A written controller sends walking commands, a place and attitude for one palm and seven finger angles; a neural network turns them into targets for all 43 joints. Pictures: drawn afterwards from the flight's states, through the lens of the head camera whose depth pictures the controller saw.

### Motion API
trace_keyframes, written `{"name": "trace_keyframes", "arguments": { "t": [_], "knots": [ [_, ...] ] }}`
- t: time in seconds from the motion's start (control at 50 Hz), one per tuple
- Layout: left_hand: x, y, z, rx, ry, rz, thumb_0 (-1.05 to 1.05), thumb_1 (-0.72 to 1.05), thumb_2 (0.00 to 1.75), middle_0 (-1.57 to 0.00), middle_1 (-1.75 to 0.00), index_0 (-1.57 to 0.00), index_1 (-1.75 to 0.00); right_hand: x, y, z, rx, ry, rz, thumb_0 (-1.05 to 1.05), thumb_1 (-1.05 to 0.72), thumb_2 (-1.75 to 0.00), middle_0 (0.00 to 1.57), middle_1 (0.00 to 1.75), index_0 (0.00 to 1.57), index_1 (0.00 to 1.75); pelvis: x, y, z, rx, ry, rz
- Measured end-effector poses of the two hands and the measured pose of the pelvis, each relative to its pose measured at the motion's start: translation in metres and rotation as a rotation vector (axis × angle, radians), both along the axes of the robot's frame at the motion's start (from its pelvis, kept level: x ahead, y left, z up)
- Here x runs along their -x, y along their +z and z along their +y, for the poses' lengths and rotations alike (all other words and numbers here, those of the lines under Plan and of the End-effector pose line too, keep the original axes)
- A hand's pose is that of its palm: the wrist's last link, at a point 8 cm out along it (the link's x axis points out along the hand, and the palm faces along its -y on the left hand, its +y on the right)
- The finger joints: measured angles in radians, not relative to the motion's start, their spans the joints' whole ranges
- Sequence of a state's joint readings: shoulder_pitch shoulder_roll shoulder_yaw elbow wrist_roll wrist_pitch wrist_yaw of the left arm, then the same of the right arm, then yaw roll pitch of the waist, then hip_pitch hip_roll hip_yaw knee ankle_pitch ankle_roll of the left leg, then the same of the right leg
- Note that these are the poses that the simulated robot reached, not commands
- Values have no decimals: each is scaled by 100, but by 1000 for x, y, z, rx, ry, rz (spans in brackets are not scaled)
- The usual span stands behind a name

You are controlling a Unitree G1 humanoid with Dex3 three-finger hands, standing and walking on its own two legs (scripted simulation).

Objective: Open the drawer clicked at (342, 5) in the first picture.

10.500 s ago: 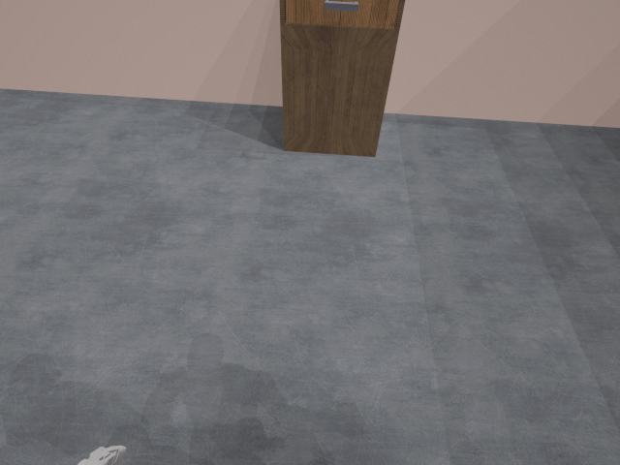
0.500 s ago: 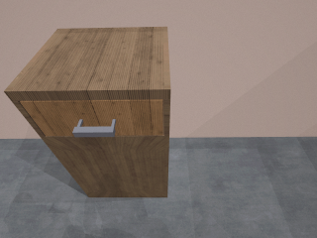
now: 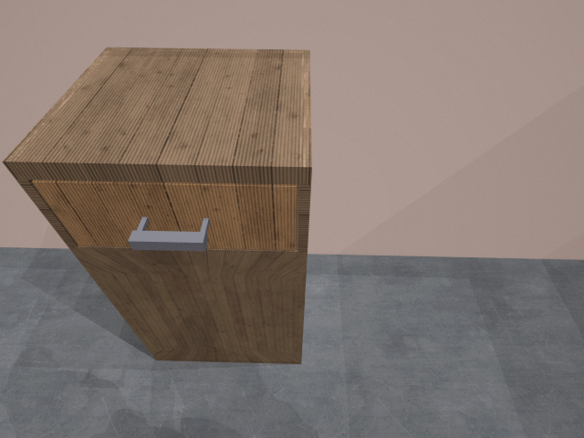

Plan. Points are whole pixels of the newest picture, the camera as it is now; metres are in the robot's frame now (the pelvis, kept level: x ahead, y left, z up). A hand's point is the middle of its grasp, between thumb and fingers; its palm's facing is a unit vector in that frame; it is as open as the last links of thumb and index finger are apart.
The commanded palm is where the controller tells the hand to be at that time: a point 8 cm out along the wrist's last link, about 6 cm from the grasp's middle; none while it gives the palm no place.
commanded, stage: look again from close up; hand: left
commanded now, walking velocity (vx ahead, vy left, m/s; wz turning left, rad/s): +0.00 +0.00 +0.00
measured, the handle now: (172, 231) +0.46 +0.26 -0.03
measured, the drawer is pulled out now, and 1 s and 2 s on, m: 0.00 0.00 0.00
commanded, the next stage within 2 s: shuffle to correct the standing spot in 0.44 s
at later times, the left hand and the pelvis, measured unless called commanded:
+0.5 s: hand out of the picture -0.02 +0.15 -0.17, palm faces +0.04 -0.98 -0.18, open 7.4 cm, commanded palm none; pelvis -0.01 -0.01 +0.00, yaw +0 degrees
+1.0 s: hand out of the picture -0.02 +0.20 -0.19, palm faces +0.06 -0.97 -0.22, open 7.4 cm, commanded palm none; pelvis -0.05 +0.02 -0.01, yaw +0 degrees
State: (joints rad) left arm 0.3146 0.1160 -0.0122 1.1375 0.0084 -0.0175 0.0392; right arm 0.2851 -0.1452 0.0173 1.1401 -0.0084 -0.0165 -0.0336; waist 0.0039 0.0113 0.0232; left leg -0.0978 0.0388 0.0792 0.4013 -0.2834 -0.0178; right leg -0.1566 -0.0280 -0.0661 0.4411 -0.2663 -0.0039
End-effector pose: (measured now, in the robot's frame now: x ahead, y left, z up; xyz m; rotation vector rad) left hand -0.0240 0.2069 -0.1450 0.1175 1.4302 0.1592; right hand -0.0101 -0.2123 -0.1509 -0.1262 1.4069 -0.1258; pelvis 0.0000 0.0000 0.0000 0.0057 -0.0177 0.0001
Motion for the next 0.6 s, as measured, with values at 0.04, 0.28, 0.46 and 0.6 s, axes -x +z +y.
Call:
{"name": "trace_keyframes", "arguments": {
  "t": [0.04, 0.28, 0.46, 0.6],
  "knots": [
    [1, 0, -1, -1, -1, 0, 1, 91, 89, -20, -30, -20, -30, 3, 0, 1, -4, -3, 5, 1, -91, -90, 19, 30, 20, 30, 1, 0, -1, 0, 0, -1],
    [3, 2, -2, -9, -2, 0, 1, 91, 89, -20, -30, -20, -30, 23, -2, 9, -35, -20, 47, 1, -91, -90, 19, 30, 20, 30, 5, 0, -5, -1, -2, 4],
    [4, 1, -6, -8, 0, 2, 1, 91, 90, -20, -30, -20, -30, 29, -2, 9, -38, -29, 55, 1, -91, -90, 19, 30, 20, 30, 5, 0, -7, -3, -3, 5],
    [7, 0, -10, 0, 3, 7, 1, 91, 90, -20, -30, -20, -30, 28, -1, 6, -33, -31, 52, 1, -91, -90, 19, 30, 20, 30, 6, 0, -9, -3, -5, 8]
  ]
}}
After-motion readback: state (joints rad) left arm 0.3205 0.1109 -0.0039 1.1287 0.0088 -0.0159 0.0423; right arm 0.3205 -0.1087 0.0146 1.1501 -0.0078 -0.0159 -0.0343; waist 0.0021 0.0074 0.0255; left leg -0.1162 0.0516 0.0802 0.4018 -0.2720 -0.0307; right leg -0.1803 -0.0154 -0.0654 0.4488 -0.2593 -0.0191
